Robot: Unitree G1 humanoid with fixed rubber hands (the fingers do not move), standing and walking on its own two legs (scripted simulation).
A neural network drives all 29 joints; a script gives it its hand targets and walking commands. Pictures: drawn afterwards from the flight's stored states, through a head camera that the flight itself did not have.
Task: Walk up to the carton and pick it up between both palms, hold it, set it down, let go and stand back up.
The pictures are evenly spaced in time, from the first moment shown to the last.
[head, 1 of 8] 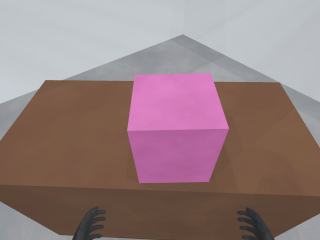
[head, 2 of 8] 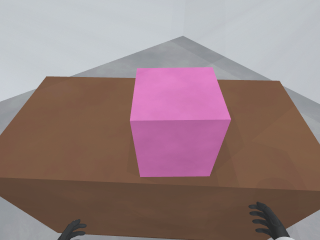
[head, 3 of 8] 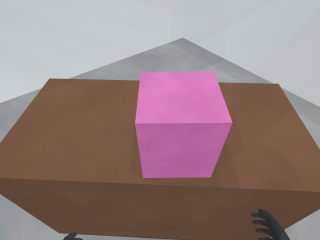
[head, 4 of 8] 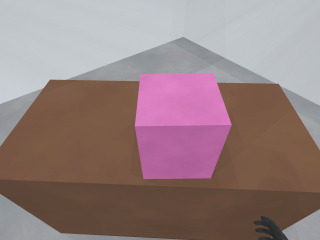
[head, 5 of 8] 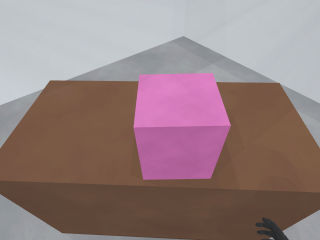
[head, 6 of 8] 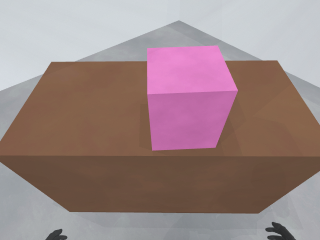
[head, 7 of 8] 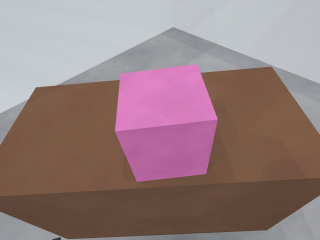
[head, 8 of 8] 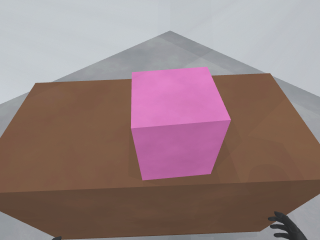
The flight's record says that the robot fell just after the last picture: no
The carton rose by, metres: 0.00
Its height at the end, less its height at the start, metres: +0.00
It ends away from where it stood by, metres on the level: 0.00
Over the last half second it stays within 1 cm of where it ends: yes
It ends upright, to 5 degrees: yes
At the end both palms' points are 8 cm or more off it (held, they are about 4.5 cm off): yes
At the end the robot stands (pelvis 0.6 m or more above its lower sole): yes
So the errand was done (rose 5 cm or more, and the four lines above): no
